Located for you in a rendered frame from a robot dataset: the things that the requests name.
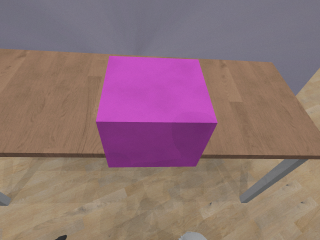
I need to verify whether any carton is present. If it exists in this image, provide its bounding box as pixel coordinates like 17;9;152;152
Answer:
96;56;218;168

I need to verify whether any table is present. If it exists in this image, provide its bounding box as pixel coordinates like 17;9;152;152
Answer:
0;48;320;206

